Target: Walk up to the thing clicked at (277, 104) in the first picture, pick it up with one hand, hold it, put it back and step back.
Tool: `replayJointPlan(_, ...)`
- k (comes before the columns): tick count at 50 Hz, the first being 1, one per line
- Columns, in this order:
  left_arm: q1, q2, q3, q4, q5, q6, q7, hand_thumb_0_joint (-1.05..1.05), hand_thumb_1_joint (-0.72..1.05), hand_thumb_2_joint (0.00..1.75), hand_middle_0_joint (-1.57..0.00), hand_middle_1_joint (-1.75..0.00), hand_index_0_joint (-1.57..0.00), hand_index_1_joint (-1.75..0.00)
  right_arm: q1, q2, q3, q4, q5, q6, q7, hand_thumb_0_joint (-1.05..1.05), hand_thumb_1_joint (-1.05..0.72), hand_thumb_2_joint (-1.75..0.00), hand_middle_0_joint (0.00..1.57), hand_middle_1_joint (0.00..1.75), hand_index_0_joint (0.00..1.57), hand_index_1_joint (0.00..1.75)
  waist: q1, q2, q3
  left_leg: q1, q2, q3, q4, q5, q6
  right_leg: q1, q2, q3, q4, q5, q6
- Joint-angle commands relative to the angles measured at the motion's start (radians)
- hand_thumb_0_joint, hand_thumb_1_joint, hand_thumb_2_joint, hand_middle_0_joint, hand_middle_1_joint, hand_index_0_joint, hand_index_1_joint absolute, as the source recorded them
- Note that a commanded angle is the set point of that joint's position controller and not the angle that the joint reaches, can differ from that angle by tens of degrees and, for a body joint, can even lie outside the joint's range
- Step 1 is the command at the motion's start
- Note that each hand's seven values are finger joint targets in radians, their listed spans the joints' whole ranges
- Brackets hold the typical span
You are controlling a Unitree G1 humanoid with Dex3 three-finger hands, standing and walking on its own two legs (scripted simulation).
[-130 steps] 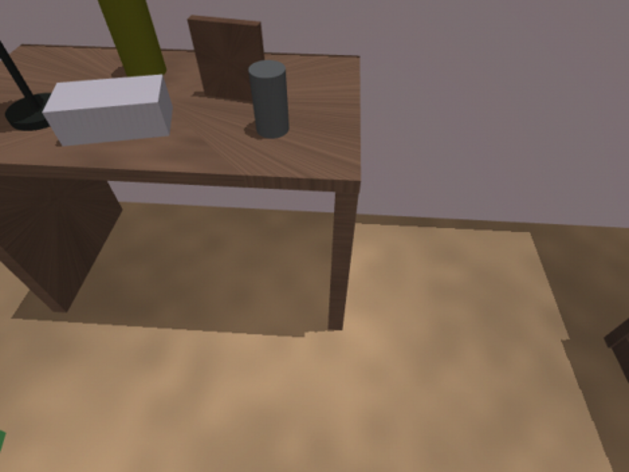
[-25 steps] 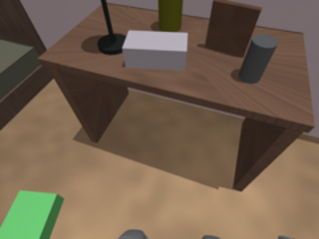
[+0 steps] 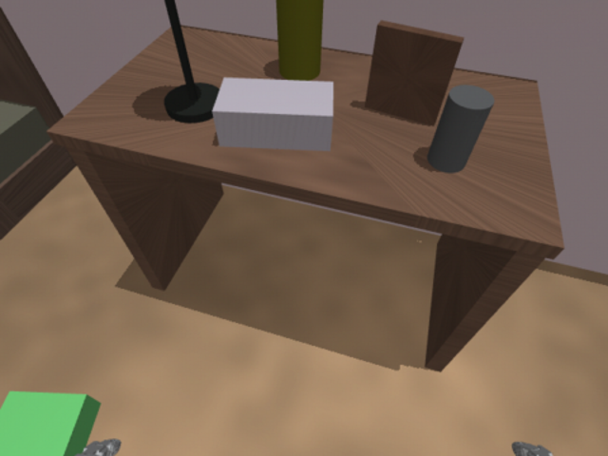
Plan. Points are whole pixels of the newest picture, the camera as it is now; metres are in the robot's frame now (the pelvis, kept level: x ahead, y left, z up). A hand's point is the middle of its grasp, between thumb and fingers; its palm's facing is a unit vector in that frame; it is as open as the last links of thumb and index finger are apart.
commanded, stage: walk up
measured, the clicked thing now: (457, 131) +0.67 -0.26 +0.03
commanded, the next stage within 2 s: stand in 0.98 s
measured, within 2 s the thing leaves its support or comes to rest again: neither
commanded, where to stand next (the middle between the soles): +0.04 -0.01 m, yaw -2 degrees
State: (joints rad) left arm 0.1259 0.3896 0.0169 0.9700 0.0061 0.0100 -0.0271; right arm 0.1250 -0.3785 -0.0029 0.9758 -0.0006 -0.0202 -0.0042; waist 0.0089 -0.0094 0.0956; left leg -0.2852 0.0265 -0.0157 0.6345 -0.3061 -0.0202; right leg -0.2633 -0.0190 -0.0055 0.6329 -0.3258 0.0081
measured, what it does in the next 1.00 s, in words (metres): stands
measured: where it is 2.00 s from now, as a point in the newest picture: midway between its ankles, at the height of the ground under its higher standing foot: outside the picture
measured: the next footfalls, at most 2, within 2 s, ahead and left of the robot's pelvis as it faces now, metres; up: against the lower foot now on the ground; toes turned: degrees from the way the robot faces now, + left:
none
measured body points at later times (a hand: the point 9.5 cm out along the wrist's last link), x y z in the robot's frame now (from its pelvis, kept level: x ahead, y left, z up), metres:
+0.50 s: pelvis +0.00 +0.00 +0.02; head +0.01 +0.01 +0.47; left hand +0.09 +0.30 -0.11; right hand +0.07 -0.30 -0.11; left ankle +0.02 +0.14 -0.72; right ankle +0.01 -0.13 -0.72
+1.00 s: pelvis +0.01 +0.00 +0.02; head +0.02 +0.01 +0.47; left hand +0.08 +0.30 -0.11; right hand +0.09 -0.30 -0.11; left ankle +0.02 +0.14 -0.72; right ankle +0.01 -0.13 -0.72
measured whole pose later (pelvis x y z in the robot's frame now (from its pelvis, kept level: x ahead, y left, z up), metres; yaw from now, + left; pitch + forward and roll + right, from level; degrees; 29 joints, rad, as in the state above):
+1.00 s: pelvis +0.01 +0.00 +0.02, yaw -2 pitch -2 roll +0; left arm 0.12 0.35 0.02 1.13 0.01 0.01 -0.03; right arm 0.09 -0.35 0.00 1.12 -0.01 -0.02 0.01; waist 0.01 -0.01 0.05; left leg -0.15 0.04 0.02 0.35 -0.17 -0.02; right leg -0.14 -0.01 0.02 0.35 -0.18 0.02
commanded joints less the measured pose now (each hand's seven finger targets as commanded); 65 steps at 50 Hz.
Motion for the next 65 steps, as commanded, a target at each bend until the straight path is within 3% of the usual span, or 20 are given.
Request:
replayJointPlan(1,-0.056,0.214,0.053,-0.047,0.001,-0.020,0.016,0.00,0.90,0.90,-0.20,-0.30,-0.20,-0.30,-0.048,-0.215,-0.055,-0.045,-0.001,-0.025,-0.013,0.00,-0.90,-0.90,0.20,0.30,0.20,0.30,-0.011,-0.015,-0.099,0.051,0.054,-0.072,-0.144,0.066,0.065,0.005,-0.123,0.149,-0.196,0.138,-0.099)
replayJointPlan(5,-0.077,0.203,0.049,-0.023,0.002,-0.019,0.012,0.00,0.90,0.90,-0.20,-0.30,-0.20,-0.30,-0.043,-0.203,-0.045,-0.012,-0.005,-0.025,-0.006,0.00,-0.90,-0.90,0.20,0.30,0.20,0.30,-0.007,-0.043,-0.095,0.065,0.062,-0.077,-0.204,0.053,0.058,0.029,-0.116,0.148,-0.255,0.069,-0.077)
replayJointPlan(13,-0.088,0.187,0.049,0.028,-0.010,-0.016,0.010,0.00,0.90,0.90,-0.20,-0.30,-0.20,-0.30,-0.049,-0.208,-0.037,0.039,-0.005,-0.034,-0.009,0.00,-0.90,-0.90,0.20,0.30,0.20,0.30,0.002,0.001,-0.129,0.122,0.087,-0.067,-0.283,0.192,0.044,0.108,-0.100,0.116,-0.282,0.191,-0.053)
replayJointPlan(24,-0.085,0.171,0.050,0.072,-0.004,-0.011,0.010,0.00,0.90,0.90,-0.20,-0.30,-0.20,-0.30,-0.064,-0.203,-0.041,0.067,-0.008,-0.030,-0.012,0.00,-0.90,-0.90,0.20,0.30,0.20,0.30,-0.004,0.021,-0.101,0.116,0.100,-0.071,-0.338,0.119,0.042,0.103,-0.090,0.110,-0.323,0.151,-0.044)
replayJointPlan(48,-0.048,0.168,0.049,0.091,-0.001,-0.015,0.016,0.00,0.90,0.90,-0.20,-0.30,-0.20,-0.30,-0.083,-0.194,-0.048,0.078,-0.006,-0.026,-0.009,0.00,-0.90,-0.90,0.20,0.30,0.20,0.30,-0.007,0.009,-0.127,0.182,0.108,-0.051,-0.342,0.205,0.040,0.104,-0.092,0.109,-0.335,0.244,-0.033)
replayJointPlan(49,-0.063,0.163,0.034,0.093,0.004,-0.028,0.020,0.00,0.90,0.90,-0.20,-0.30,-0.20,-0.30,-0.086,-0.185,-0.042,0.093,-0.009,-0.019,-0.005,0.00,-0.90,-0.90,0.20,0.30,0.20,0.30,-0.012,0.032,-0.130,0.174,0.107,-0.052,-0.349,0.193,0.031,0.128,-0.105,0.111,-0.351,0.201,-0.028)
replayJointPlan(54,-0.064,0.181,0.030,0.100,0.002,-0.044,0.028,0.00,0.90,0.90,-0.20,-0.30,-0.20,-0.30,-0.078,-0.184,-0.041,0.106,-0.006,-0.014,0.002,0.00,-0.90,-0.90,0.20,0.30,0.20,0.30,-0.018,0.008,-0.132,0.198,0.107,-0.051,-0.349,0.243,0.030,0.143,-0.112,0.112,-0.354,0.268,-0.024)
replayJointPlan(58,-0.059,0.174,0.025,0.102,0.000,-0.041,0.029,0.00,0.90,0.90,-0.20,-0.30,-0.20,-0.30,-0.080,-0.188,-0.042,0.110,-0.007,-0.011,0.002,0.00,-0.90,-0.90,0.20,0.30,0.20,0.30,-0.011,0.013,-0.104,0.184,0.108,-0.056,-0.365,0.213,0.027,0.125,-0.103,0.100,-0.356,0.211,-0.022)
replayJointPlan(65,-0.064,0.180,0.024,0.100,-0.001,-0.046,0.032,0.00,0.90,0.90,-0.20,-0.30,-0.20,-0.30,-0.068,-0.188,-0.040,0.113,-0.007,-0.014,0.002,0.00,-0.90,-0.90,0.20,0.30,0.20,0.30,-0.014,0.007,-0.141,0.210,0.112,-0.052,-0.351,0.304,0.031,0.168,-0.116,0.098,-0.344,0.323,-0.019)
